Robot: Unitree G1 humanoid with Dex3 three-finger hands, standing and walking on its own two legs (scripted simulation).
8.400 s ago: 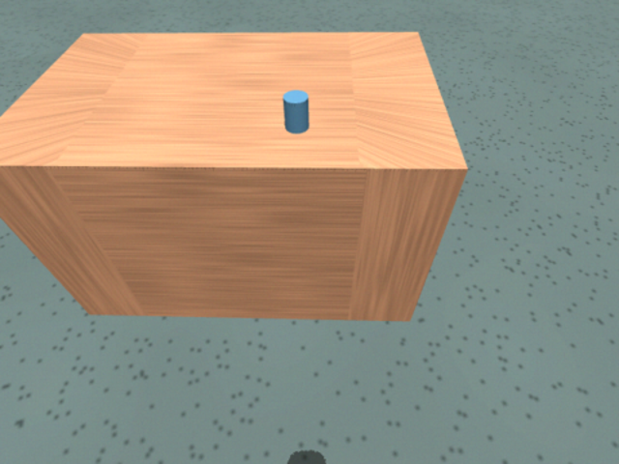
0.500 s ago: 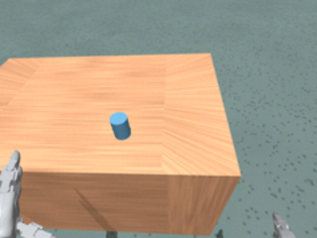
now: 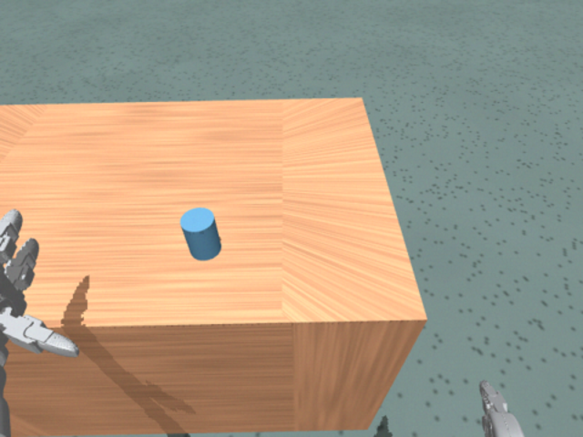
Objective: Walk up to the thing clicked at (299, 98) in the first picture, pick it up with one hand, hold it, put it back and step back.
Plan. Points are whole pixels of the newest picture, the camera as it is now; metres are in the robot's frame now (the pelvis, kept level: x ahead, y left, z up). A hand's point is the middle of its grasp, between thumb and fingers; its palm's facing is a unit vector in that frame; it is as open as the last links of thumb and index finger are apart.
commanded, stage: go down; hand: left
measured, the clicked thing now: (201, 234) +0.50 +0.18 -0.03
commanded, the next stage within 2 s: none
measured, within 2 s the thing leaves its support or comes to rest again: neither
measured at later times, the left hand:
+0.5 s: hand (40, 276) +0.32 +0.33 +0.10, palm faces +0.12 -0.99 -0.02, open 17.5 cm
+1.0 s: hand (46, 237) +0.39 +0.35 +0.10, palm faces +0.10 -1.00 +0.00, open 17.6 cm
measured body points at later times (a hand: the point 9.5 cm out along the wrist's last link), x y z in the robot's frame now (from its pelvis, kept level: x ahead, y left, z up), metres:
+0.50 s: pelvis +0.00 +0.01 +0.00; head +0.02 +0.02 +0.45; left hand +0.31 +0.38 +0.10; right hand +0.16 -0.25 -0.08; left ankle +0.03 +0.13 -0.74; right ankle -0.04 -0.13 -0.74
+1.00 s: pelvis +0.00 +0.01 -0.01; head +0.05 +0.04 +0.43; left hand +0.37 +0.40 +0.10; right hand +0.14 -0.25 -0.09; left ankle +0.03 +0.13 -0.74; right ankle -0.04 -0.13 -0.74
